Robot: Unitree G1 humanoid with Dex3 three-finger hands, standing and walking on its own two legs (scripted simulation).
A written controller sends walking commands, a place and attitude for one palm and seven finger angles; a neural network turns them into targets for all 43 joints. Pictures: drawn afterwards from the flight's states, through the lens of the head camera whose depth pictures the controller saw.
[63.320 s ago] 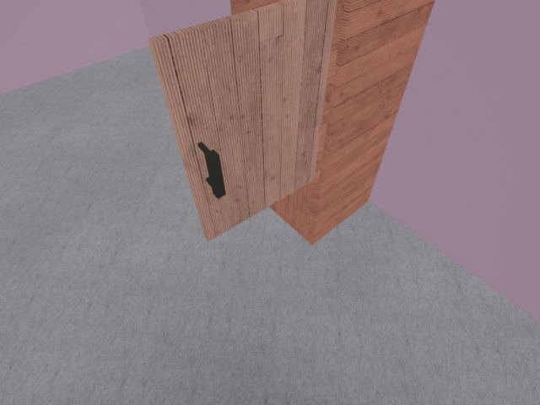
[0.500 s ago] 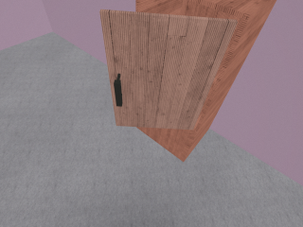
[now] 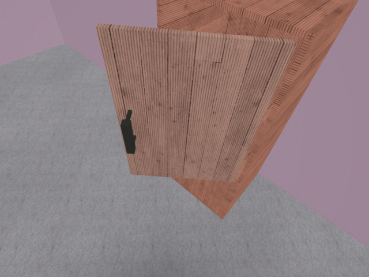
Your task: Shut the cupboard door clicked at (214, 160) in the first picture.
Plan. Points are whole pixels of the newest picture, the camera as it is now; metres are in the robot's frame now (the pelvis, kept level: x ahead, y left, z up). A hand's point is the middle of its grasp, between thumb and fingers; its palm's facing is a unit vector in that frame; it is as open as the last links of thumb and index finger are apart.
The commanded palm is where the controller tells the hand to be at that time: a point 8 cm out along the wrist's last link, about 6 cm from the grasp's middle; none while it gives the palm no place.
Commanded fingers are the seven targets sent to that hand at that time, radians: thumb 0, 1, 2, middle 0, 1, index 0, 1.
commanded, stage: come to a stop and stand still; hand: left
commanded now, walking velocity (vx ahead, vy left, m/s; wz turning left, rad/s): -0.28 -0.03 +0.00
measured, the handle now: (130, 132) +0.51 +0.20 -0.04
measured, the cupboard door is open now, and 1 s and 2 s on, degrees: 38 38 38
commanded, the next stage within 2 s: look again from close up in 1.44 s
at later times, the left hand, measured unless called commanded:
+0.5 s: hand out of the picture +0.08 +0.16 -0.16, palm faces +0.03 -0.97 -0.23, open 7.4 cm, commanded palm none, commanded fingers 0.00 0.90 0.90 -0.20 -0.30 -0.20 -0.30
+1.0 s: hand out of the picture +0.06 +0.21 -0.16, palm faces -0.01 -0.97 -0.26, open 7.4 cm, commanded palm none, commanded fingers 0.00 0.90 0.90 -0.20 -0.30 -0.20 -0.30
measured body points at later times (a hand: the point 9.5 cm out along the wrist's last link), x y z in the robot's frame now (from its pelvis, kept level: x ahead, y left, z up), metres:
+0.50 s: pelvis +0.03 -0.02 +0.01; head +0.06 -0.02 +0.46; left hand +0.08 +0.22 -0.15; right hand +0.07 -0.27 -0.15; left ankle +0.05 +0.10 -0.73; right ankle +0.00 -0.12 -0.73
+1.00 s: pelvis +0.00 +0.01 +0.00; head -0.01 +0.02 +0.45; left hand +0.06 +0.26 -0.14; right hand +0.07 -0.22 -0.13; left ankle +0.05 +0.10 -0.73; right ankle +0.00 -0.12 -0.73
